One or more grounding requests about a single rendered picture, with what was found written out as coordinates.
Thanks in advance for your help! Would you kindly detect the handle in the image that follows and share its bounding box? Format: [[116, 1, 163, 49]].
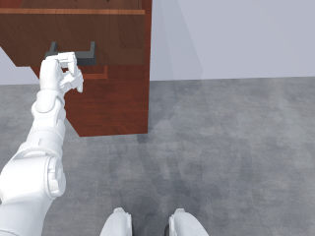
[[44, 41, 96, 66], [82, 73, 108, 85]]

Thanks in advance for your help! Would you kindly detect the cabinet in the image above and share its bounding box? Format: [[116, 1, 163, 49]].
[[0, 0, 153, 138]]

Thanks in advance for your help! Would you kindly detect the left robot forearm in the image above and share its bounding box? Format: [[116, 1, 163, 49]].
[[0, 89, 66, 202]]

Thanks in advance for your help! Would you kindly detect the robot left shin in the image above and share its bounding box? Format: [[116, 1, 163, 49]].
[[113, 207, 126, 213]]

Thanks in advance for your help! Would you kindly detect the robot left upper arm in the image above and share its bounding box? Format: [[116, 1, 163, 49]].
[[0, 155, 66, 236]]

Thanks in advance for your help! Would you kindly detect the left robot thigh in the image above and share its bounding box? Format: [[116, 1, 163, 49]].
[[99, 211, 132, 236]]

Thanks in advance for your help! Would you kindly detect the left robot hand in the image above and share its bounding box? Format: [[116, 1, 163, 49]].
[[39, 52, 84, 97]]

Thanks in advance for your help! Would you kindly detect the drawer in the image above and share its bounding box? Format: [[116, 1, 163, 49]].
[[0, 0, 146, 67]]

